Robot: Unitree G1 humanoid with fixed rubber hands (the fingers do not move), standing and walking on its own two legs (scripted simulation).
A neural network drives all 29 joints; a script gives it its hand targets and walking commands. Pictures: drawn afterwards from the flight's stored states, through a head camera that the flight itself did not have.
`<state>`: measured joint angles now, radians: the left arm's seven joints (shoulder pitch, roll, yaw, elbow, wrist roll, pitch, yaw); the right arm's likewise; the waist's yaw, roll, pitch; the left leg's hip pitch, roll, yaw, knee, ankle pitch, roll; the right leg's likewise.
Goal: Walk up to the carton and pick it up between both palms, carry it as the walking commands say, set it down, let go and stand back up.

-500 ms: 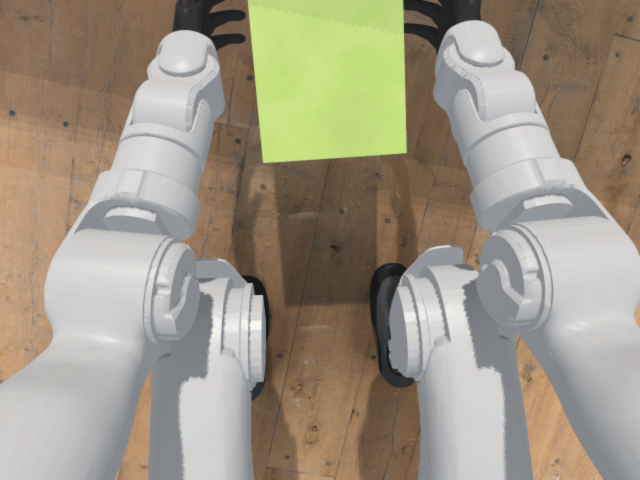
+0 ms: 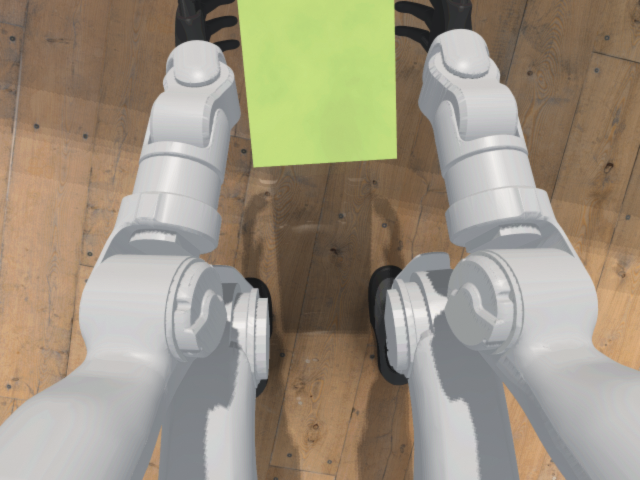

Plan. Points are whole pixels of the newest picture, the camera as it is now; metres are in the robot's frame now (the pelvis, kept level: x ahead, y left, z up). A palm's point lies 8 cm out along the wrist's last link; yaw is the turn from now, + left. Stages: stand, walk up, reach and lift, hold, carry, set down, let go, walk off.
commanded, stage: reach and lift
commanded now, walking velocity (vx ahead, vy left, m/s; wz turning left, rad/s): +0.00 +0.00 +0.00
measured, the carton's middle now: (318, 35) +0.58 -0.02 -0.23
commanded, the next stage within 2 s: none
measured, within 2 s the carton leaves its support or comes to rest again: neither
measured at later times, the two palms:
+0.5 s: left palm (177, 28) +0.52 +0.10 -0.06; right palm (487, 25) +0.52 -0.14 -0.05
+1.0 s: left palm (144, 22) +0.50 +0.10 +0.01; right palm (530, 18) +0.49 -0.13 +0.02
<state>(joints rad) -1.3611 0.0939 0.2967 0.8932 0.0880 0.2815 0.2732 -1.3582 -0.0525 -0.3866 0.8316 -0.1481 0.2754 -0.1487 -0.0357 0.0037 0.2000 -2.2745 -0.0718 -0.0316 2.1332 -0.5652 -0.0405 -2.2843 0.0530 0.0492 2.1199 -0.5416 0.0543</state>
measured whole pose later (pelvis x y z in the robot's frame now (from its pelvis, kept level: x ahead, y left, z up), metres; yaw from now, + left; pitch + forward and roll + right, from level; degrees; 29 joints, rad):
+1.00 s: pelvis +0.00 +0.00 +0.08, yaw +1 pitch +41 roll +1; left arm -1.14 -0.06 0.40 0.79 0.24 0.34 0.28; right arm -1.11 0.10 -0.46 0.70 -0.25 0.33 -0.25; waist -0.02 0.01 -0.07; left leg -2.05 -0.07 -0.04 1.85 -0.52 -0.04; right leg -2.06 0.07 0.07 1.85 -0.50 0.05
